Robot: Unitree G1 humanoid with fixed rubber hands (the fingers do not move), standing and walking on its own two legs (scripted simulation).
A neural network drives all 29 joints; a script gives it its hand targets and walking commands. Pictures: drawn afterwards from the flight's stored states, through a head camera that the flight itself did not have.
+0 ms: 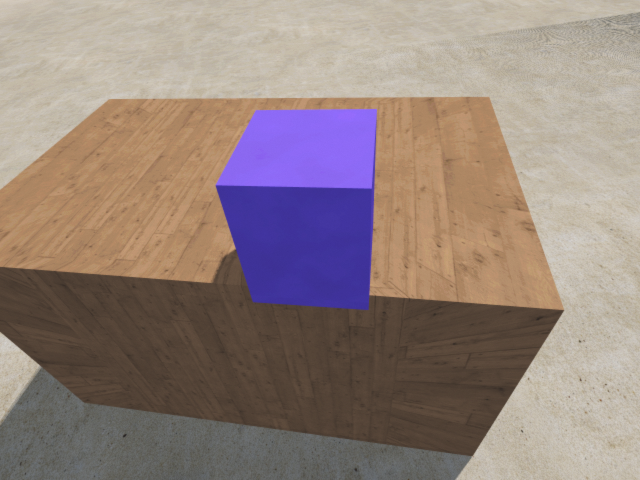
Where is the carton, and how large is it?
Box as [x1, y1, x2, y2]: [216, 109, 376, 309]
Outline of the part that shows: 376,109 255,111 216,183 216,188 253,301 368,309 373,214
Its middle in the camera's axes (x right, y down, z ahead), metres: -0.01 -0.05 +0.64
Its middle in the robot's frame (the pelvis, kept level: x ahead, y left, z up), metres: +0.54 +0.03 +0.06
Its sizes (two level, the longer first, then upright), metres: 0.210 0.200 0.250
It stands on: a pedestal, 0.72 m high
